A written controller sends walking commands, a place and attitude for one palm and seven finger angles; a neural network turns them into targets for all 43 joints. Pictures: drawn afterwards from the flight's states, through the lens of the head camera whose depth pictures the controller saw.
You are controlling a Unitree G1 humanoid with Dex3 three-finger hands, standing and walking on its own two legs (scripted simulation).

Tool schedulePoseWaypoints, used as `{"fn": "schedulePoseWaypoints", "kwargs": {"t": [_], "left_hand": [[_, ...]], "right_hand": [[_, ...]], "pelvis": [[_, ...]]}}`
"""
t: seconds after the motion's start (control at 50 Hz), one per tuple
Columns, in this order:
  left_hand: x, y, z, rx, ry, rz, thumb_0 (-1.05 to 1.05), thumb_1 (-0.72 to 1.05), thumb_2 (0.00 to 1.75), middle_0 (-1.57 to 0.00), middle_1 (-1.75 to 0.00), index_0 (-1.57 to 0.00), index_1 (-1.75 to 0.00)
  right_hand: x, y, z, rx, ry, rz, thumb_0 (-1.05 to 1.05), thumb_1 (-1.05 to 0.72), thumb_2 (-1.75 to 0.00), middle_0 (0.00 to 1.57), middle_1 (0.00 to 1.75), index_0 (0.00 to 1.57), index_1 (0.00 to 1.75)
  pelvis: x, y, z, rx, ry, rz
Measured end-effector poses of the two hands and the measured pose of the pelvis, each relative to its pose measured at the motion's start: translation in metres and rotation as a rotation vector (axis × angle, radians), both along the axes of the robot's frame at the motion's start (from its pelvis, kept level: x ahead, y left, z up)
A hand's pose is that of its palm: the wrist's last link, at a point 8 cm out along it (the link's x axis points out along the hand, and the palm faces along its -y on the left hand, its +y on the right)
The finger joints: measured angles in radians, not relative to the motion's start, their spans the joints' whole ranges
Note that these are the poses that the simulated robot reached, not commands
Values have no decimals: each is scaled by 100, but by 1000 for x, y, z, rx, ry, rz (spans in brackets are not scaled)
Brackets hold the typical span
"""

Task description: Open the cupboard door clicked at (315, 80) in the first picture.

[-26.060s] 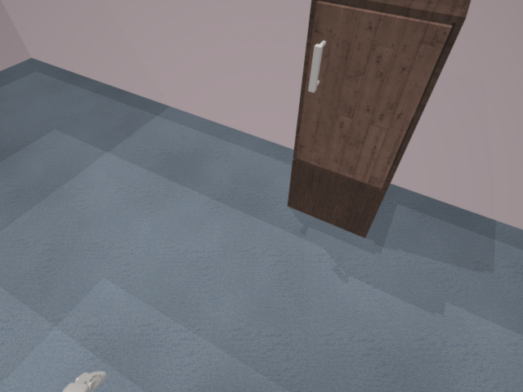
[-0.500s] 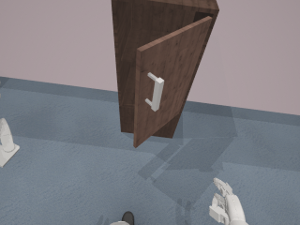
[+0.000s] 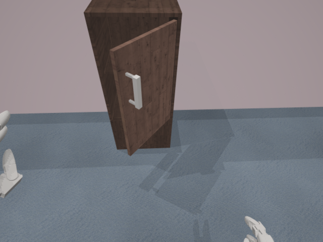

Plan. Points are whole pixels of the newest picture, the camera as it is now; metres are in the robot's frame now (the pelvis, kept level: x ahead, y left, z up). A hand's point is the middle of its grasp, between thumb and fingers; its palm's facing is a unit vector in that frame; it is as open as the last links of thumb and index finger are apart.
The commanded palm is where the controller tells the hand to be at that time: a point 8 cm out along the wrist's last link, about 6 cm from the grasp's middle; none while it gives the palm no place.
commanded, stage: stop stepping back and stand still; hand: left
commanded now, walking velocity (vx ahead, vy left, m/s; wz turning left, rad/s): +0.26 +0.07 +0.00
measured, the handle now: (133, 90) +0.65 +0.10 +0.01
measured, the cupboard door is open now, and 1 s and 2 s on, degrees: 50 50 50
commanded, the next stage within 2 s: let the arm hang, fingers relaxed in 0.46 s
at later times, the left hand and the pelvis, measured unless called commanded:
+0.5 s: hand out of the picture +0.17 +0.28 +0.17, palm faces +0.47 -0.76 -0.45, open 7.4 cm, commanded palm +0.11 +0.32 +0.18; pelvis -0.02 +0.02 +0.00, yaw +1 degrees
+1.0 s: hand out of the picture -0.02 +0.23 -0.17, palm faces +0.11 -0.97 -0.21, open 7.0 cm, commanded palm none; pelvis -0.04 +0.03 +0.00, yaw +5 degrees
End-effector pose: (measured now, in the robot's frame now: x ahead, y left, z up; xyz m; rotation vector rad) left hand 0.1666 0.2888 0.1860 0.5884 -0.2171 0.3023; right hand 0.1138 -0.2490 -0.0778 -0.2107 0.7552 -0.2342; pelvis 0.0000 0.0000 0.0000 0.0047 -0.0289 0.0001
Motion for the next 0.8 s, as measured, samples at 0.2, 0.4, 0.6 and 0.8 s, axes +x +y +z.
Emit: {"fn": "schedulePoseWaypoints", "kwargs": {"t": [0.2, 0.4, 0.6, 0.8], "left_hand": [[-40, 22, 10, -16, -111, 131, 2, 89, 90, -22, -31, -22, -31], [-42, 34, -1, -27, -65, 133, 2, 89, 90, -21, -31, -21, -31], [-26, 34, -25, -49, 31, 99, 1, 89, 90, -21, -31, -21, -30], [-102, -22, -297, -521, 1164, 193, 1, 91, 90, -20, -30, -20, -30]], "right_hand": [[-16, -1, -4, -48, 61, 45, 1, -90, -90, 20, 30, 20, 30], [14, 46, -3, 32, -49, 100, 1, -90, -90, 20, 30, 20, 30], [27, 58, -14, 85, -23, 175, 1, -90, -90, 20, 30, 21, 30], [-43, 40, -56, 66, 340, 108, 1, -91, -90, 20, 30, 20, 30]], "pelvis": [[-15, 7, 5, 17, 37, 30], [-24, 20, -2, 7, 2, 23], [-23, 23, -5, -7, 29, 36], [-31, 32, -10, 14, 23, 58]]}}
